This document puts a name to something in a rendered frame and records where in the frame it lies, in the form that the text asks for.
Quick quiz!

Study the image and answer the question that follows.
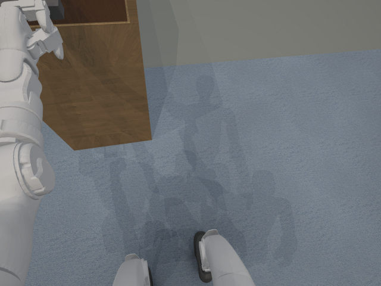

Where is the robot left upper arm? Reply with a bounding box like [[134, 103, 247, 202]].
[[0, 142, 55, 286]]

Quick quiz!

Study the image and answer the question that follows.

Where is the right robot thigh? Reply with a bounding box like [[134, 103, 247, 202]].
[[199, 235, 255, 286]]

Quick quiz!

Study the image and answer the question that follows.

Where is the left robot hand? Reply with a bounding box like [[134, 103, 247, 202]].
[[0, 0, 64, 64]]

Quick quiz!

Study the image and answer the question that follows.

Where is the cabinet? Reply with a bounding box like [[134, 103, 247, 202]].
[[30, 0, 152, 151]]

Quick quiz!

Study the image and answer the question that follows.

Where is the drawer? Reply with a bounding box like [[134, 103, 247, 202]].
[[27, 0, 127, 26]]

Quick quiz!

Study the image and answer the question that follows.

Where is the handle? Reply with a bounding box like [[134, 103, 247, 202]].
[[0, 0, 64, 21]]

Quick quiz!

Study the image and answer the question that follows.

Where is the robot left forearm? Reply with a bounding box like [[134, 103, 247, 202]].
[[0, 49, 44, 151]]

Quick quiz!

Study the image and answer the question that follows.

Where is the robot left shin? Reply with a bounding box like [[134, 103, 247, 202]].
[[125, 254, 141, 261]]

